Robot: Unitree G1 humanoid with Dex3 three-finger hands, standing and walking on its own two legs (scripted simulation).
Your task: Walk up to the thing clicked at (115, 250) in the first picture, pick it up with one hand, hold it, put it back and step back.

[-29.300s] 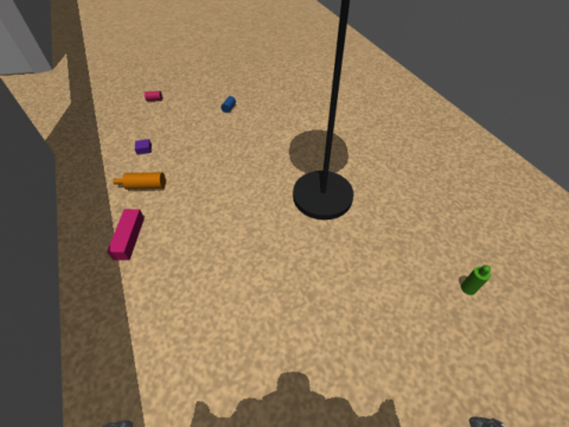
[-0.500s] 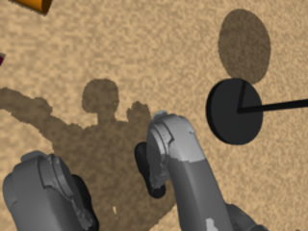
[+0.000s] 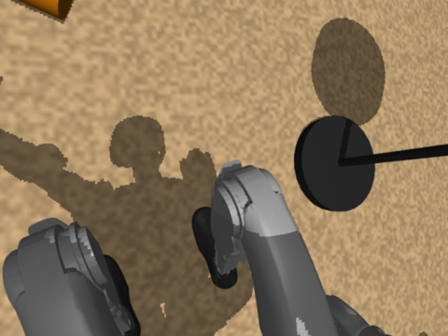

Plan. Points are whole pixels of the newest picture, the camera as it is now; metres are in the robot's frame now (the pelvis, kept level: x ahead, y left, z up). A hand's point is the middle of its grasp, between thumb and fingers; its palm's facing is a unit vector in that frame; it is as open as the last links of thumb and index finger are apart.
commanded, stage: rise first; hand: left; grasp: from above
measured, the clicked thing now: out of the picture +0.49 +0.35 -0.29
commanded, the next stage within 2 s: approach in 0.06 s
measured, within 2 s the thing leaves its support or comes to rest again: neither
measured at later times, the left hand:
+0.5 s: hand out of the picture +0.49 +0.36 -0.19, palm faces -0.14 -0.39 -0.91, open 14.0 cm
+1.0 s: hand out of the picture +0.47 +0.38 -0.18, palm faces -0.13 -0.39 -0.91, open 13.9 cm
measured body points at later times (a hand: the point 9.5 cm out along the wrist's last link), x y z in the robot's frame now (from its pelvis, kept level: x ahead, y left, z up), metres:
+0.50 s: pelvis +0.00 +0.00 +0.01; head +0.30 +0.09 +0.33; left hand +0.50 +0.37 -0.14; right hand +0.01 -0.25 -0.05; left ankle +0.07 +0.12 -0.29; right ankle +0.12 -0.12 -0.29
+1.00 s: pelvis +0.00 +0.00 +0.01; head +0.29 +0.09 +0.34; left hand +0.48 +0.39 -0.13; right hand +0.01 -0.25 -0.06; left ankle +0.07 +0.12 -0.29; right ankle +0.12 -0.12 -0.29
